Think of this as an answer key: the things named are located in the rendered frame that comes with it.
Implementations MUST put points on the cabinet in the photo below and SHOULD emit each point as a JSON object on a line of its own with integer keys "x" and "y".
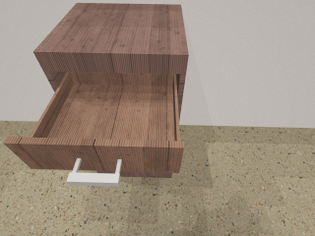
{"x": 118, "y": 38}

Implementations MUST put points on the handle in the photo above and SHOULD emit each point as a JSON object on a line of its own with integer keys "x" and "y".
{"x": 76, "y": 178}

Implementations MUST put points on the drawer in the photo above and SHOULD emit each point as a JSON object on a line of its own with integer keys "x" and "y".
{"x": 102, "y": 117}

